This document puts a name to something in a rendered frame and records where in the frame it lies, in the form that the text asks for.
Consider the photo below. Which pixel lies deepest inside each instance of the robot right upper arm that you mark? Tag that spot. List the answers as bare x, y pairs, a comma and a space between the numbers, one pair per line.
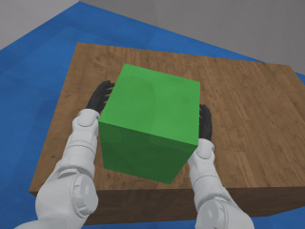
217, 214

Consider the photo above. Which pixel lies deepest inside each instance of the right robot hand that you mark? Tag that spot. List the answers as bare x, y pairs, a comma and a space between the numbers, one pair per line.
205, 129

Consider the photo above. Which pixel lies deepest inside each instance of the right robot forearm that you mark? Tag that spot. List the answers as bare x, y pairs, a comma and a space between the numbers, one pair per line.
204, 178

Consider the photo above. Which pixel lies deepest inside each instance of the left robot hand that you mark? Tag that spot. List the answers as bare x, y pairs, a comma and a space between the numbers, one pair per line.
99, 96

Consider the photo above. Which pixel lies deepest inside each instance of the left robot forearm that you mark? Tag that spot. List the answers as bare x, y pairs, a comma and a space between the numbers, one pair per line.
79, 154

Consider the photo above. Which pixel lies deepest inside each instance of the carton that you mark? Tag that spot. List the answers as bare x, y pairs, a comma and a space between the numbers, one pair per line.
150, 124

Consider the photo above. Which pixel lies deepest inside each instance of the pedestal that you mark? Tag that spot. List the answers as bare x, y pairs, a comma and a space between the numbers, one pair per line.
258, 119

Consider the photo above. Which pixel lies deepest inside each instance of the robot left upper arm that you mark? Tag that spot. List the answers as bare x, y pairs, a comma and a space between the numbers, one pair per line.
64, 203

